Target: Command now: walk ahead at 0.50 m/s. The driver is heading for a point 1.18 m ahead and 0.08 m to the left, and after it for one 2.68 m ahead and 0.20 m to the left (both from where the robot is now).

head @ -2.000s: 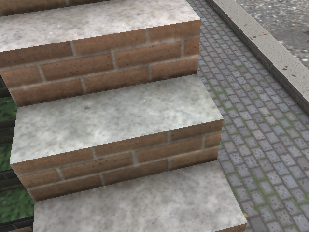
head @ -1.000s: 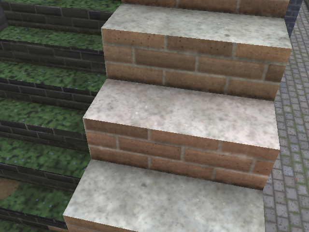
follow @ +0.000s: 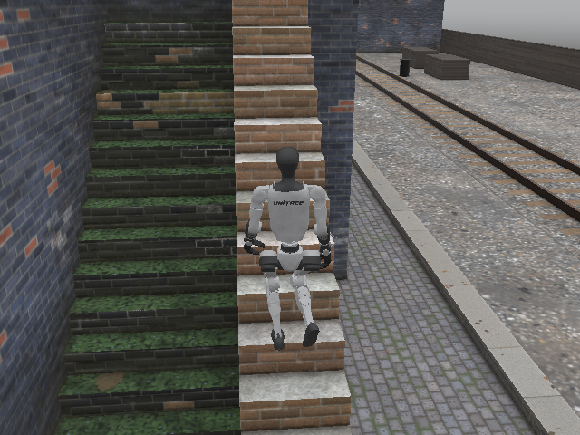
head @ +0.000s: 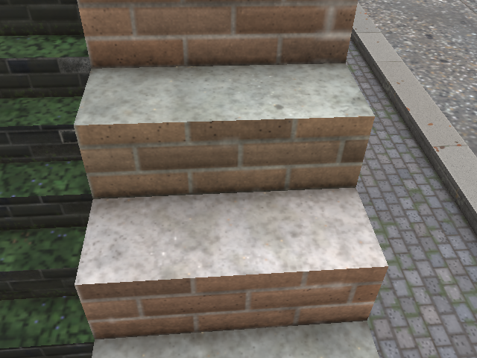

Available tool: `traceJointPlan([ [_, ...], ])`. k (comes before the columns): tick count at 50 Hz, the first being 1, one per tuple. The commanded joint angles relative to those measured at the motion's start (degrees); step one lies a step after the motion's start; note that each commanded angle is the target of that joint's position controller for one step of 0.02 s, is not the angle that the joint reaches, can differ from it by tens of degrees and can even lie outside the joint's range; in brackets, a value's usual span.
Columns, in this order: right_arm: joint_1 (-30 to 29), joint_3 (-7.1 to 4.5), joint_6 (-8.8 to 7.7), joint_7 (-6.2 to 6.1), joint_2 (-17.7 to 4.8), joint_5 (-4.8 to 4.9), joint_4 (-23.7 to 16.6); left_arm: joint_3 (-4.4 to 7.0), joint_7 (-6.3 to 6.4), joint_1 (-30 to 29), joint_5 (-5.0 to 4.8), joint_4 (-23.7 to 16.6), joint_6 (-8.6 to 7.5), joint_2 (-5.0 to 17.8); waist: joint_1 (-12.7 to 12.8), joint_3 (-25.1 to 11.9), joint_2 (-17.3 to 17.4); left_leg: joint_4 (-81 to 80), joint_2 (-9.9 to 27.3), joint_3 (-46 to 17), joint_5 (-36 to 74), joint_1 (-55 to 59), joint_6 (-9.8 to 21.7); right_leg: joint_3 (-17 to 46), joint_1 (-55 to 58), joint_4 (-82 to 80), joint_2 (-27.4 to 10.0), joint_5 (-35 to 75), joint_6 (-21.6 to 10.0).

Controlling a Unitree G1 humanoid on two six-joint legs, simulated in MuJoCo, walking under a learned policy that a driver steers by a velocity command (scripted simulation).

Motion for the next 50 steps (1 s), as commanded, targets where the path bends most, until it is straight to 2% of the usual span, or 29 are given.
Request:
traceJointPlan([
  [1,-6.79,0.23,-4.47,1.43,0.5,-0.03,-2.32,0.47,0.72,7.1,0.03,-0.94,1.94,4.19,4.58,2.92,4.36,-30.85,11.08,-29.46,-3.13,-0.41,4.14,-0.39,-5.3,10.59,-0.7,2.8,0.32],
  [3,-6.15,-0.41,-5.35,-0.23,-0.31,0.01,-3.91,0.68,0.72,7.43,-0.92,-1.92,2.81,4.25,4.21,1.06,2.1,-33.15,11.47,-28.23,-2.16,1.8,2.79,-1.82,-3.43,8.84,-1.33,4.13,1.21],
  [5,-5.16,-1.01,-6.64,-1.09,-2.08,-0.26,-4.48,1.05,0.34,6.72,-2.78,-1.66,3.64,5.09,2.95,-0.72,3.6,-35.1,11.67,-27.27,-1.69,6.58,1.32,-2.96,-2.82,8.43,-1.73,6.34,1.81],
  [7,-4.12,-1.83,-7.27,-1.08,-3.12,-0.84,-4.57,0.95,0.21,7.03,-4.16,-1.48,3.45,4.39,1.75,1.47,4.44,-36.45,12.06,-26.29,-2.03,8.56,0.95,-2.98,-4.08,4.44,-1.89,4.86,2.15],
  [9,-4.15,-2.34,-7.21,-1.09,-3.19,-1.19,-4.45,0.99,-0.09,6.49,-4.4,-1.0,3.45,3.99,0.95,2.54,3.81,-35.64,11.91,-24.52,-1.7,8.97,1.0,-3.33,-3.29,0.39,-2.08,4.25,2.03],
  [14,-8.35,-2.54,-7.28,-0.16,-2.31,-0.52,-5.17,1.19,-0.65,10.32,-3.97,0.1,4.44,4.28,2.31,1.36,6.93,-33.81,10.91,-20.56,-0.26,5.92,1.46,-6.26,3.82,-9.42,-2.74,3.85,1.62],
  [18,-12.09,-2.24,-6.45,0.29,-3.36,1.31,-5.47,1.41,-0.38,16.95,-2.91,2.67,6.11,4.97,5.1,-0.25,7.93,-32.54,9.31,-15.04,3.47,2.57,0.44,-11.7,19.24,-45.0,-6.5,1.26,-2.15],
  [21,-10.35,-1.01,-6.39,-0.67,-1.36,2.51,-7.61,0.63,-0.83,19.52,0.85,5.38,8.13,3.35,1.7,2.73,10.66,-35.42,11.3,-19.29,10.11,1.36,5.41,-11.79,25.3,-65.71,-10.36,-2.27,-8.02],
  [23,-11.31,-0.17,-5.1,-1.65,-0.57,4.1,-8.77,0.51,-1.33,22.38,1.74,7.0,8.09,3.45,2.32,2.57,5.67,-32.57,8.6,-16.19,12.42,-0.74,5.63,-13.01,31.5,-83.02,-13.41,-0.04,-11.94],
  [25,-15.24,0.78,-3.43,-2.12,1.51,7.05,-9.37,-0.98,-2.64,24.3,1.11,9.09,6.74,-0.27,4.71,3.6,-1.19,-17.31,1.54,-6.73,9.37,-0.23,3.89,-15.08,33.65,-100.56,-15.72,14.11,-15.88],
  [26,-13.31,1.16,-2.27,-1.78,4.14,7.8,-8.79,-2.0,-2.55,20.5,0.18,9.2,5.43,-1.98,1.8,1.39,-8.13,-1.01,-1.65,-3.16,8.65,3.12,3.57,-15.4,31.08,-101.55,-16.71,21.06,-15.12],
  [27,-13.92,1.63,-1.1,-1.36,6.59,7.52,-10.04,-2.9,-1.77,17.61,-0.3,8.83,3.69,-3.25,0.9,-3.0,-14.09,20.92,-4.78,-1.27,7.5,5.35,3.29,-13.68,28.1,-99.67,-19.26,25.41,-13.15],
  [28,-16.85,0.54,0.57,-2.2,7.09,7.78,-12.3,-4.16,-0.34,13.34,0.45,7.36,2.6,-2.57,-0.32,-7.24,-13.14,49.14,-7.64,-4.42,7.23,-4.9,-0.08,-8.22,32.96,-91.66,-23.77,27.33,-9.91],
  [29,-17.59,-0.07,1.01,-3.31,6.85,9.24,-14.98,-5.08,1.69,10.66,0.43,4.84,2.08,-2.29,-2.27,-4.46,-12.32,68.29,-6.39,-10.6,0.64,-22.35,-4.42,-2.07,36.79,-83.46,-30.84,34.57,-7.15],
  [30,-14.35,-1.17,0.26,-3.49,-0.14,7.94,-15.32,-3.01,2.56,13.79,-2.49,3.76,0.95,2.17,-3.42,0.31,-2.21,56.51,-3.07,-14.18,0.29,-37.49,-5.72,-1.92,45.48,-82.64,-32.08,19.53,-5.03],
  [31,-15.96,-2.3,-1.09,-2.34,-4.15,5.1,-15.55,-0.77,2.11,20.56,-2.04,4.31,0.75,5.77,-0.67,3.94,3.53,51.4,-2.67,-10.81,12.09,-46.63,-6.07,1.56,50.67,-84.01,-31.12,6.47,-6.87],
  [32,-16.83,-1.75,-0.58,-2.67,-5.19,4.09,-17.86,2.81,3.17,19.1,-2.13,1.64,-0.24,14.72,-1.38,1.59,-9.39,43.07,3.45,-12.93,16.99,-47.93,-9.5,26.91,49.62,-95.9,-40.88,-34.43,-12.3],
  [33,-21.38,-2.71,1.16,-3.27,-9.37,5.07,-15.66,1.95,3.95,14.41,-2.13,-1.02,-0.01,12.99,0.82,5.35,7.13,42.74,0.45,-13.2,18.71,-51.27,-12.44,30.87,48.08,-98.71,-39.37,-39.54,-11.23],
  [34,-18.6,-3.07,1.44,-3.34,-9.37,5.15,-12.91,1.17,3.64,12.74,-0.66,-1.92,-0.64,9.73,0.08,7.86,8.92,38.0,-0.74,-16.61,23.01,-45.21,-12.7,30.59,42.66,-98.44,-38.26,-34.65,-9.77],
  [35,-15.44,-2.41,1.68,-4.26,-7.07,6.23,-11.23,0.6,2.98,14.19,-0.43,-1.5,-0.91,7.73,1.57,7.22,5.85,38.04,-1.75,-15.36,21.27,-41.38,-12.92,23.39,41.73,-98.08,-35.32,-27.65,-9.22],
  [36,-17.17,-2.79,1.2,-4.04,-6.13,5.58,-12.26,1.16,3.17,17.25,-0.75,1.65,-1.47,7.46,2.4,8.28,3.11,38.33,-1.8,-16.51,22.1,-42.46,-12.23,19.3,44.2,-97.34,-35.0,-22.42,-10.03],
  [37,-11.45,-3.61,0.65,-3.14,-6.84,4.77,-9.2,1.68,2.73,17.95,-0.51,3.03,-1.84,7.54,1.97,6.25,1.17,36.17,-2.49,-13.47,26.68,-38.39,-11.92,12.68,44.48,-94.45,-31.02,-21.95,-9.75],
  [40,-9.75,-4.58,0.3,-2.12,-5.6,4.2,-6.73,1.84,1.55,17.04,-0.62,4.26,-2.26,4.99,2.68,5.51,-3.58,37.12,-4.05,-12.28,27.79,-35.97,-10.87,7.49,42.84,-92.48,-29.91,-20.67,-10.92],
  [41,-11.38,-4.18,0.71,-3.06,-3.83,4.83,-8.4,1.55,1.73,16.94,-0.82,4.96,-2.07,3.53,2.72,6.61,-6.42,39.4,-3.41,-15.11,23.47,-39.17,-10.77,8.05,43.05,-93.69,-31.52,-19.12,-11.22],
  [43,-10.92,-4.39,0.91,-2.68,-4.4,3.94,-9.28,1.77,1.41,15.96,-1.77,5.3,-1.57,2.95,1.8,7.18,-6.23,40.36,-2.98,-15.18,22.75,-40.96,-10.94,4.71,42.86,-91.75,-31.48,-18.58,-10.8],
  [44,-15.01,-3.43,0.84,-2.56,-2.93,3.63,-11.26,2.06,1.12,16.89,-2.05,4.97,-0.95,2.92,3.82,7.57,-7.99,41.06,-2.5,-14.11,19.09,-44.24,-11.61,4.51,43.58,-92.64,-31.71,-18.56,-10.98],
  [47,-11.85,-3.76,0.29,-1.84,-5.07,3.02,-13.08,2.52,1.33,18.35,-2.92,5.32,-1.96,3.89,2.26,6.63,-6.75,40.56,-0.86,-14.75,17.97,-41.94,-11.57,5.73,43.52,-92.95,-31.93,-20.14,-12.38],
  [48,-9.31,-4.39,-0.09,-1.11,-7.32,2.64,-12.5,2.42,1.49,19.66,-1.82,5.77,-2.55,4.55,1.78,5.45,-5.72,38.93,-0.63,-14.24,15.68,-40.18,-10.88,5.86,44.21,-92.7,-31.56,-21.35,-12.54],
  [50,-9.34,-4.71,-0.66,-0.48,-8.87,3.49,-13.16,2.33,1.95,20.97,-2.61,5.89,-3.02,4.33,1.27,5.64,-5.34,32.26,0.25,-14.72,12.53,-40.37,-9.86,6.33,47.42,-93.15,-31.53,-24.74,-13.04],
])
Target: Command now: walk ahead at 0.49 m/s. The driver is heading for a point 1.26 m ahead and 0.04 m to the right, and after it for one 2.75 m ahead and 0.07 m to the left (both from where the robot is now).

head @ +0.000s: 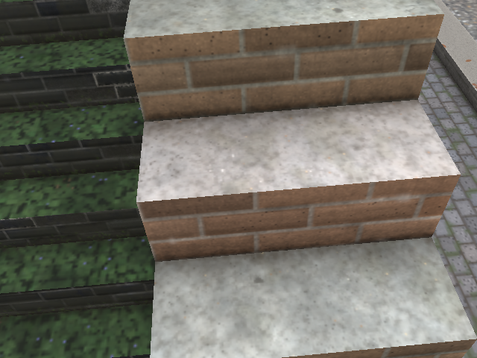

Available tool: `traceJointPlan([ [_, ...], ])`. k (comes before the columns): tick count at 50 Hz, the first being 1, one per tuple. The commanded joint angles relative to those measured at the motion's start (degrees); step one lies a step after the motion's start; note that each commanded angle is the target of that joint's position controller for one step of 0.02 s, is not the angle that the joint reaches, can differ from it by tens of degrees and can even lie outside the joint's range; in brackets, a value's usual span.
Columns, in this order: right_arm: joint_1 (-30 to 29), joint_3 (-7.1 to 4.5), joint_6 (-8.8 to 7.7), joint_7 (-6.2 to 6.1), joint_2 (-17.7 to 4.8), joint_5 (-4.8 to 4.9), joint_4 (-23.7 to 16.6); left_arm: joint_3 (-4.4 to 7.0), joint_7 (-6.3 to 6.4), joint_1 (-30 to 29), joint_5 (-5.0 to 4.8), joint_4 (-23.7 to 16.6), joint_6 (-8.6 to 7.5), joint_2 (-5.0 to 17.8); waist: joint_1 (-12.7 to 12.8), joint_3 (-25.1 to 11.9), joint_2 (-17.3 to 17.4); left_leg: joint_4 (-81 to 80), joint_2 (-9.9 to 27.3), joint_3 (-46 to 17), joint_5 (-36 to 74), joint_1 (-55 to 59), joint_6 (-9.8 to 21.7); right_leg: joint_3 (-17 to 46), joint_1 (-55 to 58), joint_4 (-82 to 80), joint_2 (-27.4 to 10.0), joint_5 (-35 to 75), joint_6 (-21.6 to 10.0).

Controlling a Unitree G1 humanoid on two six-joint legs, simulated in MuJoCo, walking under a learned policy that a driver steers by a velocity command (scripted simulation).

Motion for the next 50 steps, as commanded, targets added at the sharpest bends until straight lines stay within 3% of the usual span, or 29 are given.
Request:
traceJointPlan([
  [1,1.46,-2.2,-0.68,0.39,-7.18,-8.42,-1.01,3.34,2.96,1.83,2.9,-2.48,-3.06,9.99,0.54,2.34,2.98,-11.05,4.69,1.54,-9.37,-12.71,4.91,19.87,14.73,-9.87,-13.92,-16.74,-11.39],
  [4,3.46,-3.36,-2.17,1.87,-9.08,-5.9,1.8,2.86,3.0,-5.13,5.56,-4.76,-5.12,8.19,-0.54,-0.42,0.59,-31.07,5.11,4.61,-7.69,8.94,8.13,12.96,7.26,-5.29,-8.41,-6.56,-9.09],
  [5,2.21,-2.21,-3.52,2.75,-6.6,-5.62,0.55,3.03,2.69,-8.05,4.87,-5.65,-5.08,8.69,-0.99,-1.58,-3.7,-43.88,5.09,6.38,-8.73,18.52,9.12,11.42,2.74,-4.88,-7.52,-6.56,-8.05],
  [7,3.8,-1.83,-4.46,3.93,-5.36,-5.01,2.02,3.11,1.01,-9.73,5.11,-6.77,-3.79,7.81,-0.92,-1.57,-0.82,-69.65,-3.07,17.33,-7.04,37.58,5.91,3.45,-0.41,9.73,0.09,0.53,-7.54],
  [9,10.09,-2.14,-5.3,3.29,-2.91,-5.22,5.59,3.85,1.46,-9.87,3.57,-9.53,-1.2,8.18,-3.92,-1.73,-2.87,-92.19,-4.55,23.33,16.91,54.0,4.35,2.37,-6.29,33.09,3.96,-8.6,-7.26],
  [10,5.31,0.5,-5.39,4.65,-0.41,-4.15,4.83,1.95,2.87,-0.17,1.29,-9.77,-0.94,5.14,2.04,-1.58,-9.68,-90.05,5.49,4.1,8.4,64.5,0.77,6.94,-23.77,42.82,1.58,-11.13,-5.49],
  [11,15.17,0.22,-5.91,3.89,-8.01,-3.5,4.35,-0.82,2.46,0.25,-2.47,-14.33,-2.17,-6.1,1.51,-8.81,9.62,-67.01,24.35,-10.89,96.68,82.62,-5.53,11.37,-40.31,59.53,3.83,-19.93,1.18],
  [12,27.05,-3.17,-4.12,1.72,-15.63,-2.33,7.69,2.06,1.18,12.45,-3.04,-7.87,-1.93,2.12,0.7,-19.33,6.3,-70.07,30.74,-17.35,106.59,83.4,-5.78,16.25,-40.15,70.47,4.43,-10.42,2.91],
  [13,28.05,-3.11,-4.41,1.08,-11.08,-2.17,6.86,2.91,0.19,8.68,-1.08,-5.26,-1.83,4.3,-2.93,-14.96,5.9,-78.91,27.8,-25.88,73.9,70.34,-4.03,15.73,-37.37,72.76,2.14,-2.58,4.39],
  [14,14.76,-3.73,-6.2,-0.11,-15.54,-5.54,7.53,2.15,0.86,-1.9,0.35,-7.59,-0.15,3.76,1.65,-3.11,9.32,-79.39,27.81,-19.21,67.26,72.93,2.01,14.9,-47.2,78.01,1.8,0.61,5.71],
  [16,16.41,-3.53,-7.66,-0.28,-11.46,-6.53,10.9,1.78,0.91,-14.84,2.28,-9.93,1.39,3.34,-2.28,2.21,4.62,-81.48,20.82,-7.37,71.97,72.1,6.31,10.11,-52.07,94.48,3.88,-0.27,2.72],
  [19,22.45,-4.55,-9.46,0.84,-8.88,-6.23,15.45,1.23,0.5,-21.05,2.3,-11.94,0.6,1.35,-3.82,4.79,3.94,-87.32,22.02,-4.24,46.59,68.14,9.95,9.88,-59.55,112.43,5.34,-3.59,-0.89],
  [24,18.32,-2.9,-9.54,1.45,-5.64,-6.65,17.26,0.9,1.5,-20.75,1.26,-13.47,1.82,0.83,1.27,11.55,4.21,-97.9,23.78,2.25,24.82,58.13,13.18,7.71,-67.08,115.97,3.7,-11.32,-0.68],
  [26,13.78,-3.34,-8.59,2.14,-7.2,-8.28,15.61,0.13,0.65,-28.85,-0.13,-19.08,2.7,0.37,2.12,14.13,7.81,-107.01,19.74,10.86,10.74,46.08,13.64,3.21,-58.44,103.13,1.82,-8.27,-0.16],
  [27,9.59,0.05,-10.11,3.15,-2.11,-3.85,14.24,1.68,1.01,-35.82,-12.32,-26.21,2.47,2.61,3.07,11.35,12.55,-115.97,17.67,11.83,5.68,34.03,11.63,6.43,-38.26,95.04,2.66,-6.85,-0.26],
  [29,6.53,-1.26,-11.19,4.91,-6.09,-4.14,13.0,-0.2,1.61,-20.95,-6.57,-21.5,2.26,-1.68,9.1,3.03,3.02,-114.06,11.85,20.58,20.3,34.57,8.92,3.31,-10.73,70.03,3.92,1.8,0.57],
  [30,8.45,-4.9,-10.88,4.29,-18.54,-0.89,14.32,-1.43,2.37,-18.87,-2.66,-21.94,2.66,-2.19,9.52,-0.87,6.9,-111.68,13.46,17.76,42.76,45.01,9.61,-0.4,-9.02,53.62,6.1,-16.24,-1.93],
  [31,10.75,-3.97,-9.35,3.36,-16.38,0.38,15.64,-0.42,3.13,-23.26,-1.24,-22.22,3.26,1.3,6.89,3.38,15.56,-105.22,13.91,15.52,73.25,55.68,10.32,-3.84,-16.35,48.81,10.06,-29.69,-4.49],
  [32,13.51,-2.82,-7.81,2.39,-14.21,0.44,16.31,0.61,3.03,-22.01,-2.48,-23.27,3.4,3.57,7.87,2.94,18.15,-94.78,15.26,12.89,95.16,65.67,10.07,-1.04,-19.46,38.89,10.55,-28.15,-5.64],
  [33,14.02,-2.73,-5.99,1.65,-14.47,1.7,14.78,2.09,2.31,-16.8,-4.61,-21.72,4.44,6.45,8.83,-4.54,18.38,-82.41,14.91,11.93,90.62,73.71,7.59,6.5,-14.57,20.3,6.55,-19.64,-6.82],
  [34,17.93,-2.98,-4.43,2.69,-11.72,-1.36,12.5,2.88,2.58,-7.32,-4.31,-16.02,5.16,9.42,6.88,-13.96,3.66,-70.96,10.88,11.97,68.2,61.29,8.16,19.32,0.4,20.26,1.32,-13.7,-5.99],
  [35,10.95,-4.07,-3.22,3.71,-12.77,-3.22,10.96,3.52,2.33,-1.87,-3.56,-11.77,5.5,10.23,9.44,-12.54,-7.62,-54.17,1.32,11.04,3.24,43.54,8.59,31.06,6.1,10.46,-3.57,-10.41,-4.31],
  [36,1.23,-3.25,-3.47,3.9,-9.41,-2.69,5.39,0.31,1.2,-10.55,-1.56,-10.72,5.3,4.59,6.88,-8.0,-8.04,-30.91,-1.54,2.72,-8.04,29.57,6.88,32.58,-0.26,11.83,-4.66,-3.61,-2.0],
  [37,-2.57,-1.41,-5.1,3.6,-1.81,-3.44,-0.78,-2.15,0.79,-19.03,0.99,-10.77,5.26,2.1,2.62,-7.49,-8.31,-12.25,-6.87,-3.79,-7.96,25.5,7.73,31.51,-8.69,17.67,-6.46,12.23,-1.02],
  [40,-5.77,1.91,-7.83,2.99,3.75,-4.11,-5.19,-3.19,-0.19,-17.26,2.39,-3.71,3.35,-2.35,0.49,-1.44,-5.94,-1.71,-8.24,-3.74,-0.47,12.74,11.42,26.09,-15.65,22.68,-5.74,-5.81,-2.27],
  [44,1.3,1.41,-4.49,2.17,-2.02,-2.98,-1.78,-4.33,-0.2,-13.56,-0.01,-1.08,-0.63,-4.98,-5.06,0.46,-3.5,4.59,-10.11,-5.93,8.69,8.86,7.29,26.85,-19.22,14.13,-8.68,-9.55,-6.1],
  [47,-0.75,-0.27,-0.83,-0.52,-7.81,-2.64,-2.06,-4.26,-0.2,-16.63,0.54,-5.32,-2.94,-4.42,-5.98,2.72,-3.0,-6.51,-8.97,-5.67,8.02,16.73,3.38,23.99,-25.74,7.76,-9.98,-6.89,-6.57],
  [49,-1.41,-0.14,0.44,-0.57,-7.21,-2.13,-1.88,-3.35,-0.42,-16.34,1.16,-7.43,-2.95,-0.15,-5.36,5.8,-3.05,-20.77,-8.72,-0.04,2.55,19.13,2.56,19.95,-24.14,5.02,-8.58,-0.49,-6.15],
  [50,0.73,-0.39,0.4,-0.27,-6.55,-1.94,-2.49,-3.09,-0.15,-21.28,1.27,-9.54,-3.06,2.6,-8.38,1.4,-6.06,-26.41,-5.93,2.16,3.0,25.91,3.68,19.83,-22.48,4.46,-8.32,3.13,-5.44],
])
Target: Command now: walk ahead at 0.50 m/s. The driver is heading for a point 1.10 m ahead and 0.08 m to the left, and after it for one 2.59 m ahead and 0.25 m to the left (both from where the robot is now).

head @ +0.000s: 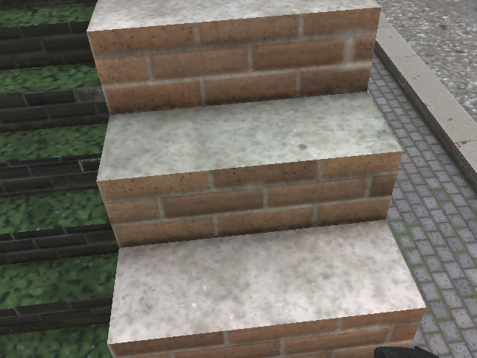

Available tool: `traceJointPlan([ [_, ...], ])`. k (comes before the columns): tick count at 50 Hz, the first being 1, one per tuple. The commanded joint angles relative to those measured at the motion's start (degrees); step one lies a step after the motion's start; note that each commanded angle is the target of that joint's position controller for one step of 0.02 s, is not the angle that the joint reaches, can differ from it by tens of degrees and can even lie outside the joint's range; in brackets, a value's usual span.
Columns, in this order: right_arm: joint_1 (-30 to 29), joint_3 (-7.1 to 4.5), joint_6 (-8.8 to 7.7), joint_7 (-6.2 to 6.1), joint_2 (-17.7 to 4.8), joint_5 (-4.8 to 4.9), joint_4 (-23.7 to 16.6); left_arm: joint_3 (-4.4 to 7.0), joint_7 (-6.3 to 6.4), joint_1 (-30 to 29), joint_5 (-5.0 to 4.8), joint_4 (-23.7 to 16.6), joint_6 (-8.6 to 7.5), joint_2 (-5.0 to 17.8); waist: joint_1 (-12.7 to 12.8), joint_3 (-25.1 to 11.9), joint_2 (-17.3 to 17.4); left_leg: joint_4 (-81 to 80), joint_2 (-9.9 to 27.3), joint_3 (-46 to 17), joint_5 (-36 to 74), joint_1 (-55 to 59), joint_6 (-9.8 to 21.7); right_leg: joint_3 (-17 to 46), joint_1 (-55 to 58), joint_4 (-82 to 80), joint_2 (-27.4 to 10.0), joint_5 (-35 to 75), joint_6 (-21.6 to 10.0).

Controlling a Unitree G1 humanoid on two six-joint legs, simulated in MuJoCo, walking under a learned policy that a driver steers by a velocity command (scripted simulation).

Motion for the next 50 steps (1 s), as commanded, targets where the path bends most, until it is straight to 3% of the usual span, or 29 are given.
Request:
traceJointPlan([
  [1,10.57,-3.61,1.76,0.19,-8.17,1.33,0.85,0.33,0.39,-19.32,-0.85,-11.38,-2.05,7.42,-10.85,2.51,-7.49,-23.36,3.98,10.11,-2.02,25.06,1.38,11.94,-17.2,-25.69,-8.96,24.03,-4.01],
  [4,19.12,-3.03,1.51,2.94,-1.83,1.94,7.09,-0.18,2.86,-11.49,-2.86,-8.73,-3.4,9.0,-11.29,3.88,-11.34,-59.68,5.08,12.43,-3.2,39.48,9.63,4.78,-7.01,-13.75,-8.39,59.88,-9.44],
  [6,25.14,-0.53,0.34,5.51,4.94,-1.3,14.46,-1.18,3.03,-13.43,-1.51,-11.77,-2.94,3.3,-9.89,3.36,8.31,-68.36,8.66,0.03,18.36,42.28,14.6,0.51,-8.74,20.17,2.65,23.13,-4.67],
  [7,19.13,0.48,-0.72,4.38,6.16,-3.15,13.28,-1.58,2.6,-10.95,-0.41,-14.55,-2.7,-1.12,-0.21,0.65,13.24,-65.92,15.74,-18.2,41.38,46.65,16.88,11.01,-22.14,38.8,8.21,10.61,-0.64],
  [9,15.59,-3.1,-2.08,1.54,-4.38,-1.16,9.94,-0.4,-0.27,-12.76,-0.31,-16.98,-3.01,6.66,1.53,-1.17,0.27,-80.19,24.37,-33.89,-15.46,41.57,13.57,15.29,-30.6,51.94,4.03,19.73,-0.45],
  [10,13.65,-3.32,-2.95,1.65,-5.42,-0.33,10.51,-1.11,-0.55,-16.4,-0.02,-17.82,-2.99,5.77,1.72,5.67,-5.58,-81.59,24.88,-33.2,-23.04,36.52,11.84,16.11,-35.22,51.88,4.0,21.47,-0.31],
  [12,16.66,-3.25,-4.52,1.36,-3.44,-1.87,14.81,-1.78,-0.31,-13.78,-0.25,-16.56,-3.65,3.76,2.7,4.42,-6.07,-78.88,23.57,-29.24,-24.57,37.62,13.84,17.42,-39.83,64.63,5.13,27.35,-0.05],
  [16,21.67,-3.13,-5.69,0.74,-3.13,-0.39,16.72,-1.26,1.63,-16.29,-2.84,-14.92,-1.81,5.58,-0.22,6.27,-9.59,-78.94,23.04,-16.98,-15.08,38.41,14.01,12.51,-44.23,63.47,2.1,28.25,1.21],
  [22,24.75,-2.87,-5.98,1.98,-1.97,-0.61,22.24,-1.12,2.16,-24.81,-4.11,-20.25,0.36,3.28,-3.1,9.36,1.94,-82.93,24.56,-11.62,-16.6,38.37,15.26,5.79,-52.4,60.52,-3.14,19.85,1.76],
  [26,18.28,-5.45,-3.93,2.59,-9.27,1.48,19.38,-1.75,2.51,-22.58,-3.6,-22.03,1.16,2.2,-1.73,6.73,2.93,-86.71,23.25,-5.66,-9.48,37.03,12.74,1.12,-39.51,32.7,-8.16,20.8,0.74],
  [28,22.18,-6.08,-0.11,2.58,-9.38,2.42,19.73,-2.89,0.94,-29.22,-2.96,-23.29,-0.31,0.39,-5.93,9.44,-2.1,-82.74,18.59,-1.17,5.74,45.0,11.7,-6.2,-37.43,12.45,-7.09,10.64,-0.2],
  [29,21.7,-6.07,1.47,2.01,-9.94,2.76,19.27,-2.52,0.2,-21.76,-3.92,-22.62,-1.1,1.32,-1.95,2.76,-0.1,-73.53,13.94,2.22,31.55,46.46,11.18,-7.83,-20.45,-1.91,-3.8,8.18,-0.55],
  [31,21.75,-7.54,0.8,2.36,-15.52,0.94,19.58,2.34,1.72,-3.38,-6.5,-17.87,0.12,11.06,4.32,-9.1,6.4,-61.95,15.8,-0.64,46.04,53.73,10.87,-3.01,10.07,-39.79,-2.68,35.19,0.98],
  [32,18.18,-6.52,-0.12,2.17,-13.69,0.52,18.73,3.1,2.72,-2.51,-4.62,-14.37,0.44,12.87,4.08,-3.15,6.69,-54.89,13.1,-1.81,38.77,50.07,10.45,-3.43,14.88,-49.14,-3.09,41.51,2.22],
  [33,15.24,-4.56,-0.82,1.65,-6.32,-0.73,16.97,2.44,2.83,-3.11,-2.44,-12.85,0.52,12.75,2.12,2.78,6.76,-44.12,8.21,1.33,2.31,35.58,10.08,0.65,21.01,-50.3,-9.52,44.23,4.82],
  [34,17.49,-3.08,-1.73,0.32,3.94,-3.08,13.42,1.07,1.82,-0.75,-1.79,-11.2,1.68,13.35,-3.04,-3.1,-12.41,-23.94,2.25,5.03,-31.06,6.66,8.14,6.98,47.7,-18.63,-21.94,112.87,8.21],
  [35,12.32,-4.46,-4.24,-0.51,0.22,2.44,10.33,3.1,2.06,13.51,-0.44,-6.22,2.7,15.19,5.74,-20.97,-15.9,1.82,3.2,7.21,-32.26,-8.7,7.28,13.6,67.69,-10.65,-32.42,138.58,3.82],
  [36,1.97,-6.22,-4.57,0.21,-6.01,3.7,7.23,2.98,1.66,21.1,2.47,-3.48,4.29,12.69,13.17,-25.8,-13.02,21.71,4.93,8.33,-27.11,-16.98,5.74,16.94,65.84,-17.39,-31.88,115.79,-0.01],
  [39,-23.32,-2.12,-2.85,1.21,3.97,5.81,-10.7,0.56,2.95,7.42,5.56,7.05,2.27,10.58,5.67,7.97,-25.41,54.39,6.04,3.06,-42.98,-44.85,6.74,15.99,41.0,-33.27,-30.98,71.43,-6.04],
  [40,-23.74,-1.84,-2.52,1.03,3.37,4.83,-14.73,-0.56,3.72,7.74,5.79,11.2,0.91,7.51,2.51,10.58,-20.18,59.22,6.78,-1.48,-47.48,-47.02,8.69,14.01,36.03,-36.87,-31.04,60.29,-4.18],
  [41,-29.98,-1.97,-3.99,1.28,-1.53,3.1,-16.68,-0.97,3.09,20.55,3.53,15.47,1.16,4.43,8.15,11.41,-11.96,54.4,3.58,3.99,-46.14,-54.54,8.86,17.34,51.37,-32.31,-24.92,78.08,-4.97],
  [43,-28.3,-1.86,-4.12,2.02,-3.52,4.1,-20.19,-1.17,4.94,24.98,3.43,17.54,1.6,7.25,4.75,0.35,-18.88,45.47,4.44,3.41,-52.05,-52.34,9.44,14.74,66.59,-27.4,-24.87,104.98,-5.5],
  [44,-23.87,-1.69,-2.76,2.85,-3.69,3.0,-20.4,-0.54,6.19,20.17,0.96,16.53,2.0,8.43,-0.91,-2.76,-15.28,21.27,6.8,2.92,-56.52,-40.5,10.56,10.4,64.8,-22.87,-21.45,119.33,-1.24],
  [45,-6.26,-1.94,-1.22,5.1,-6.15,3.61,-16.89,0.05,5.92,2.34,-1.45,9.04,2.07,11.73,-14.61,-11.84,-12.74,-22.52,10.93,1.75,-34.35,6.24,12.96,-0.71,38.25,-25.03,-14.32,108.54,4.99],
  [46,-4.82,-1.83,2.37,4.25,-7.8,4.09,-14.51,1.62,5.9,4.11,-4.23,5.3,0.32,14.9,-10.4,-16.56,-14.13,-45.64,8.23,-0.91,-22.92,31.34,7.83,3.28,25.27,-31.2,-15.56,97.25,1.96],
  [47,-4.08,-3.5,5.39,2.32,-8.58,1.99,-10.61,2.57,4.08,4.84,-3.0,5.4,-0.84,17.21,-8.28,-13.2,-17.95,-50.56,4.92,2.06,-14.61,42.7,4.82,5.33,20.25,-32.62,-18.6,103.07,-0.62],
  [48,-2.2,-4.75,5.38,1.92,-10.57,1.65,-8.01,2.73,1.92,4.98,-3.38,6.17,-0.98,17.9,-10.76,-10.58,-8.91,-61.12,5.78,3.39,3.57,51.96,3.69,3.64,16.9,-23.83,-14.01,100.27,-0.29],
  [49,3.09,-5.67,4.01,2.27,-12.46,0.87,-2.96,3.6,0.59,6.29,-2.57,5.01,-0.57,15.39,-11.08,-10.28,3.82,-69.97,14.97,-10.23,22.87,68.1,6.58,2.73,-2.68,2.85,-5.02,25.4,2.22],
  [50,-8.98,-3.6,2.33,2.56,-8.81,-2.49,-2.02,5.58,-1.66,16.62,-1.41,4.66,0.96,14.69,3.1,-17.95,4.71,-56.21,17.04,-13.58,45.63,73.69,8.7,4.03,-13.7,21.87,-1.47,8.79,4.0],
])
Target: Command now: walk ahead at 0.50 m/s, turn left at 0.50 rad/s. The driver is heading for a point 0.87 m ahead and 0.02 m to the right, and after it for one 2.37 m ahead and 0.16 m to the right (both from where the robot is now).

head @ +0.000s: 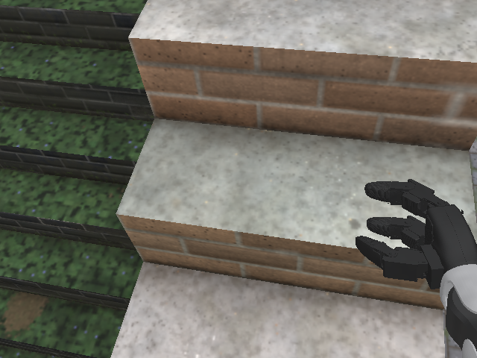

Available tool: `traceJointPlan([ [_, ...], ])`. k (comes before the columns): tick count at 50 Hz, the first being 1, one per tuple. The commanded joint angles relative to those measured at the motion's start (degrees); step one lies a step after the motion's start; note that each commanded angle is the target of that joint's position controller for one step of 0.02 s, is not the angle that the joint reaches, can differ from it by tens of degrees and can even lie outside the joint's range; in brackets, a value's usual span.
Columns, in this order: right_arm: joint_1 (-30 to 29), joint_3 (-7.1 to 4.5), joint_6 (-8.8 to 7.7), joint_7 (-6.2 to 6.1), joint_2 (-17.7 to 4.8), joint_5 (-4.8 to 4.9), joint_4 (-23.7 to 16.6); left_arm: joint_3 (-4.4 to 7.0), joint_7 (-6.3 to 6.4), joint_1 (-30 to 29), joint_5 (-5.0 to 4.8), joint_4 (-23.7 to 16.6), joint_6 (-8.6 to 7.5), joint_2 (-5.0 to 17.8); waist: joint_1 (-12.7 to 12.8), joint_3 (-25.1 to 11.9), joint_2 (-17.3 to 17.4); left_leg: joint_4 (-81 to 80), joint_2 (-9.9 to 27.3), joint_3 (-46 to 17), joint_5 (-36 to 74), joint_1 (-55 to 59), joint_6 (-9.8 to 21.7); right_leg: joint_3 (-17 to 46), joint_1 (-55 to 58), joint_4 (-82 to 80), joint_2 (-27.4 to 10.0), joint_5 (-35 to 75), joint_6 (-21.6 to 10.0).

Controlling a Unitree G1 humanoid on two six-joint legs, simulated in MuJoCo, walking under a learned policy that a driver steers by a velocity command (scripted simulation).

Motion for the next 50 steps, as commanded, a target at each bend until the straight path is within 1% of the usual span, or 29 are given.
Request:
traceJointPlan([
  [1,6.68,-0.9,-0.51,0.06,-4.09,-4.05,5.83,4.07,-2.66,-0.43,1.9,-12.27,-0.07,6.78,-0.87,-22.22,7.79,-33.59,18.21,-23.67,92.57,46.2,2.51,-3.78,-31.08,47.88,11.56,-25.71,-0.83],
  [3,10.48,-0.98,-3.3,1.57,-2.33,-1.95,14.8,2.65,-1.46,-4.8,1.28,-16.26,-1.79,1.03,-2.05,-8.66,4.76,-35.73,18.03,-24.24,75.64,33.42,1.8,-3.39,-40.22,56.59,11.84,-31.71,-3.41],
  [6,25.71,-3.72,-5.87,1.49,-7.24,-2.27,27.75,0.91,0.25,-19.28,-1.28,-22.74,-6.53,-0.37,-7.37,5.37,8.7,-46.02,18.92,-21.56,70.56,40.74,-1.37,4.3,-65.29,57.02,12.93,-41.59,-7.3],
  [7,20.82,-4.0,-5.18,0.73,-8.28,-2.63,27.59,1.25,0.16,-15.56,-1.0,-23.49,-6.99,0.75,-1.05,3.98,4.95,-48.9,18.11,-19.38,69.31,35.0,-2.69,4.61,-58.26,49.1,11.82,-40.37,-8.33],
  [9,-15.03,-4.08,-3.59,-1.42,-13.34,0.82,10.14,5.55,-1.54,25.96,1.57,-13.28,-3.52,5.54,33.41,-6.4,-17.62,-31.61,7.85,-10.31,85.61,0.69,-1.93,-5.63,6.12,1.06,16.29,-16.64,-6.47],
  [10,-17.7,-1.55,-5.73,-1.25,-4.74,2.55,8.61,4.26,-0.32,36.69,3.5,-6.27,-0.15,-3.0,36.61,-11.01,-15.38,-11.4,8.69,-4.33,78.09,-6.46,-0.5,-3.95,21.36,-6.13,11.39,6.62,-8.83],
  [11,-17.5,0.94,-8.37,1.53,6.98,-1.65,4.2,0.43,0.85,27.71,8.93,-4.77,1.45,-8.46,24.28,-12.45,-28.92,20.57,-4.29,-4.26,36.11,-7.06,-3.49,17.25,9.27,-5.23,10.76,7.9,-9.55],
  [12,-21.39,3.31,-11.57,3.01,10.81,-1.54,1.91,0.09,0.82,29.97,6.3,-2.17,0.88,-10.14,25.86,-6.61,-15.67,28.89,-4.35,-8.89,28.6,-14.01,-1.44,9.0,11.09,-15.53,11.93,18.52,-7.17],
  [13,-20.21,4.26,-14.19,3.25,14.19,-1.81,-0.88,-0.76,-0.31,29.51,4.7,3.93,0.43,-11.82,19.09,-2.7,0.34,38.67,-4.72,-6.03,26.82,-18.68,2.13,10.68,11.32,-24.8,10.49,25.57,-8.19],
  [14,-10.97,4.42,-14.46,3.25,16.24,-0.35,-1.29,-1.09,-3.24,25.58,5.22,5.53,0.22,-9.16,9.25,-3.8,4.33,53.29,-7.33,-7.58,23.81,-27.25,4.57,13.46,18.94,-17.34,5.87,58.26,-5.33],
  [15,-2.25,3.63,-13.31,3.74,13.72,0.55,-1.72,-1.33,-4.54,19.22,5.09,2.92,1.06,-5.82,-0.9,-5.11,6.57,59.82,-9.25,-9.4,25.51,-43.0,2.62,21.87,29.59,-7.02,3.51,77.85,-4.95],
  [16,7.79,3.36,-11.1,4.59,9.03,-1.07,0.08,0.09,-4.01,12.43,3.39,-0.22,0.51,-0.7,-5.98,-12.91,7.61,55.29,-1.34,-9.44,35.1,-41.44,0.47,29.22,30.08,-11.92,2.99,50.74,-6.69],
  [17,15.07,2.53,-8.42,4.58,4.87,-0.81,2.29,0.58,-3.02,3.64,2.2,-1.5,-1.1,0.11,-13.16,-8.73,5.88,46.76,5.45,-9.54,42.06,-32.69,-1.98,34.46,16.12,-20.37,1.64,27.79,-7.42],
  [19,6.95,2.61,-5.73,1.38,3.16,0.24,1.67,-1.23,-1.09,2.55,2.52,0.12,-2.53,-5.8,-10.92,5.98,7.72,59.11,5.64,-5.02,37.74,-38.24,-4.11,34.33,0.96,-26.2,1.67,18.38,-11.19],
  [22,-5.48,4.63,-4.29,-2.42,9.59,1.48,-4.91,-2.9,0.73,8.06,3.31,2.83,-3.05,-8.73,-5.28,7.84,9.93,61.88,7.27,-0.66,28.88,-48.07,-1.89,25.74,-0.11,-27.62,2.23,25.2,-13.76],
  [25,-7.43,5.7,-4.36,-3.65,10.54,3.41,-6.04,-2.97,1.62,17.44,-1.0,4.31,-1.33,-8.74,-3.25,1.89,7.65,20.92,7.9,9.19,38.93,-20.5,2.18,13.42,-6.86,-29.56,10.95,52.25,-7.96],
  [26,-5.75,7.18,-4.09,-3.91,12.77,5.31,-7.96,-1.46,3.9,20.01,-4.73,3.45,-3.28,-3.12,-4.14,-4.68,2.76,2.39,2.98,8.12,22.22,9.37,2.99,16.7,-19.21,-28.89,8.74,75.53,-6.99],
  [28,21.39,0.31,-3.76,-4.27,4.27,7.26,1.31,0.17,5.99,16.24,0.86,6.23,-5.09,1.88,-17.75,-21.11,-12.65,-1.87,6.9,-13.01,25.58,29.63,6.6,18.86,-4.19,-9.6,7.34,113.58,-3.25],
  [29,33.02,-2.42,-3.96,-4.44,-3.83,4.72,7.3,1.62,5.38,10.88,3.0,3.37,-4.47,2.36,-21.11,-28.81,0.52,-18.08,19.98,-37.0,24.53,35.78,11.95,16.05,-8.27,13.27,16.55,78.78,-1.55],
  [30,28.28,-3.29,-1.91,-4.98,-9.42,-0.19,10.56,2.9,2.62,2.75,5.76,-1.25,-4.99,2.9,-18.18,-27.54,15.68,-41.97,28.18,-60.82,27.23,26.9,14.87,10.56,-15.79,40.94,27.34,0.73,-1.56],
  [31,16.9,-1.36,-1.06,-4.64,-3.07,-2.34,12.4,3.92,0.56,-7.91,7.51,-7.83,-5.78,5.45,-13.01,-15.36,18.4,-45.0,26.35,-62.65,28.28,11.9,14.87,9.33,-27.73,64.36,22.85,-6.97,-1.6],
  [33,17.67,1.23,-3.52,-2.67,8.38,-1.91,22.39,1.4,-1.31,-13.54,7.26,-14.93,-6.16,-4.47,-5.76,-4.79,6.84,-34.33,25.85,-43.84,16.59,3.47,10.18,10.65,-41.03,67.97,18.64,-2.92,-8.39],
  [35,23.02,1.13,-4.56,-0.86,10.93,-2.6,32.42,-1.32,-1.63,-11.55,6.18,-16.87,-7.74,-12.38,-0.19,-1.94,-0.14,-33.02,24.96,-32.61,17.46,-4.19,5.9,9.01,-42.53,78.62,21.08,-4.08,-12.96],
  [37,23.91,1.63,-4.69,1.92,11.82,0.87,35.63,-1.94,-0.7,-12.54,3.61,-19.04,-7.14,-12.3,3.26,-1.12,-3.63,-34.82,23.99,-21.73,30.42,-4.92,2.79,7.29,-45.41,76.21,18.42,3.78,-13.68],
  [41,16.53,-0.74,-4.53,2.82,-1.02,2.23,29.75,1.59,0.27,-9.08,0.58,-18.46,-2.46,-1.88,8.53,-1.47,2.46,-46.28,24.06,-6.99,39.89,-15.37,1.08,2.36,-24.29,54.17,13.31,1.52,-8.64],
  [44,15.67,-1.83,-4.29,1.06,-7.31,1.72,28.0,3.11,0.56,-12.59,-0.08,-18.96,1.01,0.79,5.22,1.54,7.93,-50.9,22.7,1.88,48.36,-7.57,-0.91,-0.32,-16.34,32.57,10.77,-9.89,-9.57],
  [48,29.06,-2.3,-4.72,-2.53,-11.36,4.34,27.28,3.87,-4.12,-12.11,0.19,-17.97,-1.47,0.55,0.99,-4.41,7.41,-23.58,18.96,4.01,77.75,19.29,3.05,-5.84,-6.21,-21.43,14.12,1.59,-9.7],
  [49,37.93,-1.95,-4.17,-2.71,-5.28,0.67,27.0,4.22,-5.1,-13.22,-0.76,-15.82,-1.26,2.95,-6.74,-8.31,1.54,-16.58,19.64,2.5,51.55,15.7,3.69,0.23,2.88,-16.31,9.83,8.17,-5.93],
  [50,51.08,-0.98,-4.98,3.68,-0.45,-14.61,28.37,4.72,-4.73,9.96,7.3,-5.82,-2.19,15.86,-4.01,-14.19,-16.82,4.43,8.92,-5.22,27.05,-9.09,-2.33,28.71,19.95,-10.44,-8.32,59.77,-23.0],
])
Velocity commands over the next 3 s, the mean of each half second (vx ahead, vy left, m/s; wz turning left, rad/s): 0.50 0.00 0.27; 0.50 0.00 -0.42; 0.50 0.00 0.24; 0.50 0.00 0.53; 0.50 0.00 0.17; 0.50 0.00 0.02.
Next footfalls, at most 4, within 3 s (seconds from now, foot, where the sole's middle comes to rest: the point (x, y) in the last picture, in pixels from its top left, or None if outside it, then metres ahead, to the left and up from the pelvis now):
0.26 right None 0.07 -0.02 -0.64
0.54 left None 0.30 0.08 -0.43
0.96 right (395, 357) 0.34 -0.20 -0.43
1.38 left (276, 212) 0.52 0.03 -0.23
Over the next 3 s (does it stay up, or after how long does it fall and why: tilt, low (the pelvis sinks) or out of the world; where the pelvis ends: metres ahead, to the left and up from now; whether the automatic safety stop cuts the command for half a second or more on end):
stays up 0.62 -0.09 0.56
